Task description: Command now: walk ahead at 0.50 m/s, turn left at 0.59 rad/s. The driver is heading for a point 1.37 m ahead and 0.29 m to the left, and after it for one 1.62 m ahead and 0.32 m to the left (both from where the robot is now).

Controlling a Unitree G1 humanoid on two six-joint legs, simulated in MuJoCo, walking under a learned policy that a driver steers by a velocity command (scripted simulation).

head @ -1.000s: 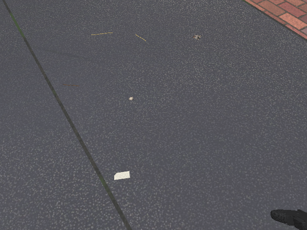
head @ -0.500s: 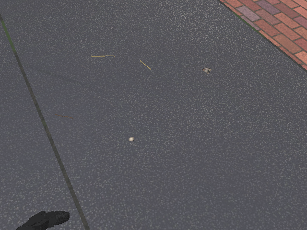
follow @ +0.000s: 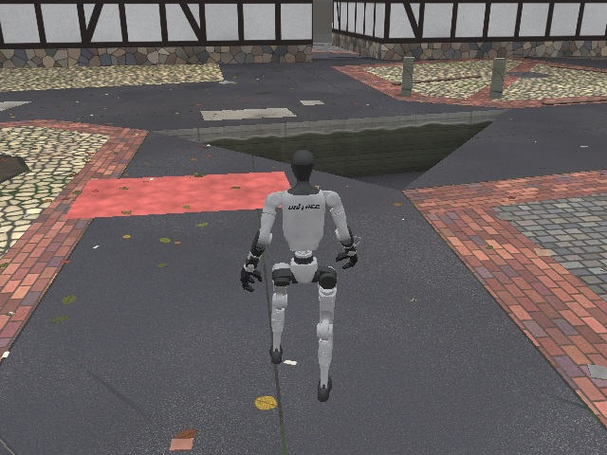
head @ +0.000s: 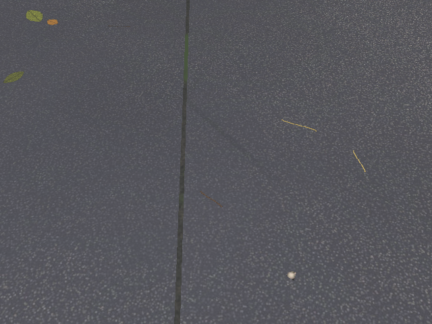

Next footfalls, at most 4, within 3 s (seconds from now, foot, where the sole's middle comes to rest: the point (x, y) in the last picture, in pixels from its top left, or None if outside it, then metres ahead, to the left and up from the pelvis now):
0.14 left None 0.25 0.14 -0.78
0.62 right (242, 290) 0.57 0.01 -0.78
1.14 left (142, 241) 0.71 0.35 -0.78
1.66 right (195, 164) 1.06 0.21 -0.78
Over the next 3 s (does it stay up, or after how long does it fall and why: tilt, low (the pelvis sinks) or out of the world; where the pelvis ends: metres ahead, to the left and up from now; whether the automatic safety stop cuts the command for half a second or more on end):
stays up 1.52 0.24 0.00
